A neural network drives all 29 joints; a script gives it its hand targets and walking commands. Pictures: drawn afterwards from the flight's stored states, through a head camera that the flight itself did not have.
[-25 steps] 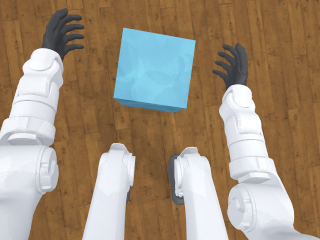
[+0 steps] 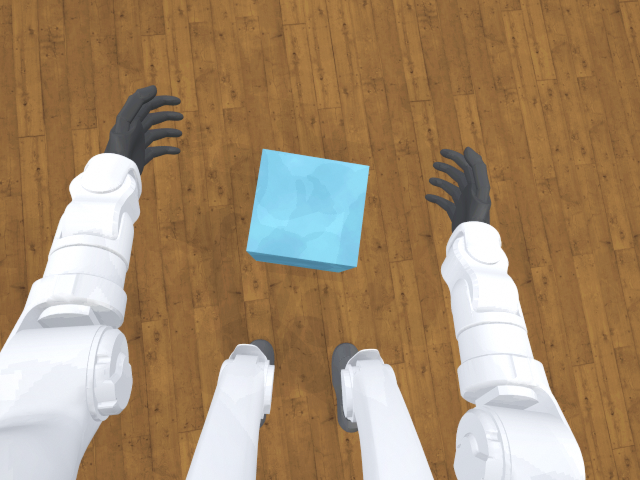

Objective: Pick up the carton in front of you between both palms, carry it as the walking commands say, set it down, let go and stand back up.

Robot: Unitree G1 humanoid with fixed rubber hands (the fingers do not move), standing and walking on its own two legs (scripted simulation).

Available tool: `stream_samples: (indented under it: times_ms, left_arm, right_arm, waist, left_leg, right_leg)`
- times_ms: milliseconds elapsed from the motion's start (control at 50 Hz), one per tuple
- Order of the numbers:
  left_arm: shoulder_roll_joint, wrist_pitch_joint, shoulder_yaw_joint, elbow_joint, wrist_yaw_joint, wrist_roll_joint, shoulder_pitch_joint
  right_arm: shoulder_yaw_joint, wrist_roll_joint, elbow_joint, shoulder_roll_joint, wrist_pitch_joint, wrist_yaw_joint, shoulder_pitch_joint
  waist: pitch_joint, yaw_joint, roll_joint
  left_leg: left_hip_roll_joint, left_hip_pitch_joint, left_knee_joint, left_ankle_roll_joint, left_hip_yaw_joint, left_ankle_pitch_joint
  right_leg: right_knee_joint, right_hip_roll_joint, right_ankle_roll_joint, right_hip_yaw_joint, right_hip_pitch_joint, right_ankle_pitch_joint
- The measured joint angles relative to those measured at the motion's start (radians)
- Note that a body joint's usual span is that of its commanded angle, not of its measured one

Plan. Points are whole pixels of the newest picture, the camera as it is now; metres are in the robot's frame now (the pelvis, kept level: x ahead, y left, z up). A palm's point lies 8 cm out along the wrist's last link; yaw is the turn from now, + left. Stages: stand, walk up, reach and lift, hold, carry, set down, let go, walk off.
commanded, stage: let go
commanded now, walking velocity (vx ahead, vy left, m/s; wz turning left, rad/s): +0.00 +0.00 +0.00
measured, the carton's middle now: (305, 219) +0.49 +0.01 -0.51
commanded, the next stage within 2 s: stand in 1.20 s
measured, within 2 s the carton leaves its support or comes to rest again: neither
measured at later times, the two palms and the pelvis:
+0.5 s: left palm (49, 283) +0.33 +0.23 +0.02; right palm (605, 330) +0.31 -0.23 +0.03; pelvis +0.07 -0.01 +0.11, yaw +2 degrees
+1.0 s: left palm out of the picture +0.24 +0.22 +0.08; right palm out of the picture +0.26 -0.25 +0.08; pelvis +0.09 -0.02 +0.14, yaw +2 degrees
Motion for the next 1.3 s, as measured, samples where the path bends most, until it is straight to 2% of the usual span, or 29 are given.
stream_samples:
  times_ms: [80, 160, 240, 320, 580, 720, 900, 1080, 1200, 1300]
  left_arm:
    - [-0.037, -0.005, 0.013, -0.041, 0.021, 0.034, 0.084]
    - [-0.09, -0.012, 0.011, -0.125, 0.057, 0.052, 0.238]
    - [-0.128, -0.029, -0.007, -0.201, 0.079, 0.036, 0.409]
    - [-0.137, -0.056, -0.036, -0.249, 0.082, 0.007, 0.556]
    - [-0.144, -0.12, -0.13, -0.334, 0.08, -0.032, 0.945]
    - [-0.153, -0.109, -0.172, -0.394, 0.079, -0.043, 1.121]
    - [-0.149, -0.018, -0.203, -0.448, 0.051, -0.043, 1.181]
    - [-0.155, 0.037, -0.2, -0.471, 0.04, -0.027, 1.169]
    - [-0.149, 0.015, -0.203, -0.447, 0.069, -0.039, 1.182]
    - [-0.102, -0.039, -0.21, -0.333, 0.118, -0.002, 1.17]
  right_arm:
    - [0.023, -0.031, -0.013, -0.007, -0.015, 0.031, 0.078]
    - [0.07, -0.056, -0.039, -0.028, -0.03, 0.076, 0.209]
    - [0.11, -0.061, -0.063, -0.06, -0.046, 0.114, 0.347]
    - [0.146, -0.042, -0.079, -0.091, -0.068, 0.139, 0.468]
    - [0.234, 0.018, -0.143, -0.149, -0.128, 0.175, 0.836]
    - [0.256, 0.024, -0.177, -0.174, -0.116, 0.189, 0.977]
    - [0.25, 0.009, -0.181, -0.19, -0.03, 0.201, 0.975]
    - [0.243, -0.014, -0.19, -0.177, 0.022, 0.204, 0.96]
    - [0.262, -0.024, -0.228, -0.183, 0.102, 0.164, 0.957]
    - [0.256, -0.035, -0.076, -0.228, -0.013, 0.117, 0.942]
  waist:
    - [-0.009, 0.007, -0.001]
    - [-0.005, 0.015, -0.003]
    - [0.012, 0.02, -0.007]
    - [0.027, 0.018, -0.014]
    - [0.068, 0.011, -0.022]
    - [0.099, 0.024, -0.014]
    - [0.164, 0.05, 0.003]
    - [0.22, 0.054, 0.002]
    - [0.219, 0.046, -0.007]
    - [0.145, 0.05, 0.004]
  left_leg:
    - [-0.002, 0.083, -0.089, -0.001, -0.001, 0.023]
    - [-0.006, 0.203, -0.185, -0.001, 0.0, 0.041]
    - [-0.009, 0.35, -0.278, -0.003, -0.002, 0.054]
    - [-0.007, 0.501, -0.358, -0.006, -0.007, 0.06]
    - [0.01, 1.002, -0.616, -0.016, -0.013, 0.085]
    - [0.02, 1.265, -0.755, -0.018, -0.01, 0.113]
    - [0.022, 1.446, -0.794, -0.018, -0.014, 0.117]
    - [0.021, 1.511, -0.781, -0.018, -0.02, 0.111]
    - [0.021, 1.511, -0.752, -0.017, -0.011, 0.097]
    - [0.025, 1.42, -0.697, -0.018, -0.012, 0.076]
  right_leg:
    - [-0.085, -0.006, -0.004, 0.004, 0.081, 0.021]
    - [-0.171, -0.015, -0.01, 0.01, 0.197, 0.034]
    - [-0.253, -0.022, -0.016, 0.012, 0.339, 0.042]
    - [-0.327, -0.024, -0.023, 0.012, 0.487, 0.046]
    - [-0.573, -0.021, -0.045, 0.019, 0.979, 0.071]
    - [-0.71, -0.018, -0.052, 0.027, 1.238, 0.101]
    - [-0.749, -0.019, -0.056, 0.025, 1.42, 0.103]
    - [-0.74, -0.019, -0.056, 0.019, 1.489, 0.099]
    - [-0.704, -0.018, -0.056, 0.026, 1.482, 0.083]
    - [-0.673, -0.011, -0.054, 0.023, 1.402, 0.074]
